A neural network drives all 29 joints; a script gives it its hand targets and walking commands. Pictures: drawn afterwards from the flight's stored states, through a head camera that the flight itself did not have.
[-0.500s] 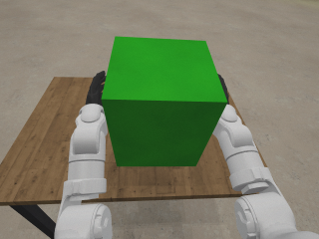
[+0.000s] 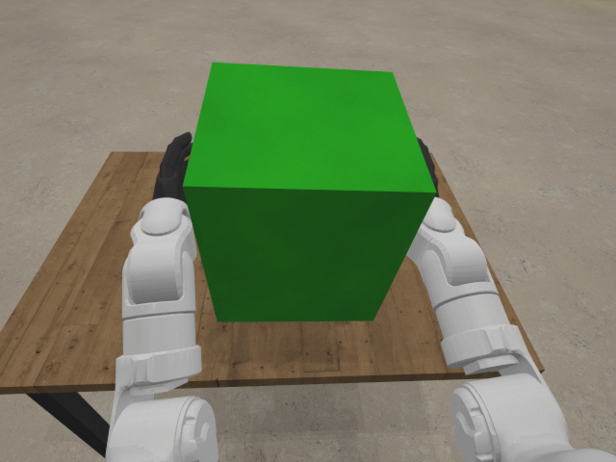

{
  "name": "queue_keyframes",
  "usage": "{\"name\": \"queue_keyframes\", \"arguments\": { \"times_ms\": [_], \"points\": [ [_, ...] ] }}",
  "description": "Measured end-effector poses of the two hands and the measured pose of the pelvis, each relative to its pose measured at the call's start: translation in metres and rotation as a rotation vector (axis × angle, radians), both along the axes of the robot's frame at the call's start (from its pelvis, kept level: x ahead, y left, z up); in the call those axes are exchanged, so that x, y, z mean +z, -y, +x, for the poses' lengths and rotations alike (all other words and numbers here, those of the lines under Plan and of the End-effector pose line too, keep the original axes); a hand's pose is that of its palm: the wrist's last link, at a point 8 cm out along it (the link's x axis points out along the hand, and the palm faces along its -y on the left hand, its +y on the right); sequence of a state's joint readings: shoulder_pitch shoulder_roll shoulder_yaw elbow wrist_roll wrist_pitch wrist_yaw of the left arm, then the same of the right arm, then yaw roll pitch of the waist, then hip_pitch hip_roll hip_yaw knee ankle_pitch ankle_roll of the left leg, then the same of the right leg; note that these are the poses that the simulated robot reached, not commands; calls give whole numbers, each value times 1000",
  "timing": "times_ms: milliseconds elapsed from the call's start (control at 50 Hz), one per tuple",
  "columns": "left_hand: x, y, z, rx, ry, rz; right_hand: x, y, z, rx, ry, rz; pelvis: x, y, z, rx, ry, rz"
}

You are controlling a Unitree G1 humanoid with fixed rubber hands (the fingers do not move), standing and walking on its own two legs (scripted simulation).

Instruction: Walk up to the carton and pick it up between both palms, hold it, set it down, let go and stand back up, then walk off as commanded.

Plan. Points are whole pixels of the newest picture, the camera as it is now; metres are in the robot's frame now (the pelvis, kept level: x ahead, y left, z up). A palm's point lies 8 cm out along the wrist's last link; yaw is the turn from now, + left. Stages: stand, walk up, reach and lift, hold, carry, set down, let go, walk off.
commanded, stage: hold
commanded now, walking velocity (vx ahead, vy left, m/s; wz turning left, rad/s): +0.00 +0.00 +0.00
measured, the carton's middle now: (300, 203) +0.36 +0.01 +0.18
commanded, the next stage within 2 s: none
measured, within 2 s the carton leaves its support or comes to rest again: neither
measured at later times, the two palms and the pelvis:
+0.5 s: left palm (177, 198) +0.36 +0.16 +0.19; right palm (421, 195) +0.36 -0.14 +0.19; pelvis +0.00 +0.00 +0.00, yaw +0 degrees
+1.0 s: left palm (182, 199) +0.36 +0.16 +0.18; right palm (421, 198) +0.37 -0.15 +0.18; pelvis +0.01 +0.00 +0.00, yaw -1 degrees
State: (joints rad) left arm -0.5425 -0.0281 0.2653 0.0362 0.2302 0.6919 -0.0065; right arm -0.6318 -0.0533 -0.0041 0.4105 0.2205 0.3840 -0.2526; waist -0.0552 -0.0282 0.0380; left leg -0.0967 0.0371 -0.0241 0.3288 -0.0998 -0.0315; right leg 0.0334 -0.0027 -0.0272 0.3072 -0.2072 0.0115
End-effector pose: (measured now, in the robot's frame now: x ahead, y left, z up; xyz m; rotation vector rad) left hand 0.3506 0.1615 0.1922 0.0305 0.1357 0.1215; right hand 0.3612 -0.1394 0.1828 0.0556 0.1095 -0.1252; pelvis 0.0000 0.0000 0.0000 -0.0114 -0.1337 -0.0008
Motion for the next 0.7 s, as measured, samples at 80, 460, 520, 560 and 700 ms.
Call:
{"name": "queue_keyframes", "arguments": {
  "times_ms": [80,460,520,560,700],
  "points": [
    [-1,0,1,-3,-13,-4,0,1,0,-3,-12,-2,0,1,-3,0,-3,0],
    [-4,2,7,-23,-17,-10,3,2,0,-20,-15,-14,0,0,-5,-5,-7,0],
    [-5,2,7,-22,-18,-7,2,2,1,-20,-16,-12,0,-1,-4,-6,-5,0],
    [-6,2,7,-21,-22,-5,0,2,1,-18,-20,-13,0,-1,-3,-6,-4,0],
    [-8,3,8,-21,-21,-3,-4,3,1,-19,-18,-9,0,-2,0,-6,-9,0]
  ]
}}
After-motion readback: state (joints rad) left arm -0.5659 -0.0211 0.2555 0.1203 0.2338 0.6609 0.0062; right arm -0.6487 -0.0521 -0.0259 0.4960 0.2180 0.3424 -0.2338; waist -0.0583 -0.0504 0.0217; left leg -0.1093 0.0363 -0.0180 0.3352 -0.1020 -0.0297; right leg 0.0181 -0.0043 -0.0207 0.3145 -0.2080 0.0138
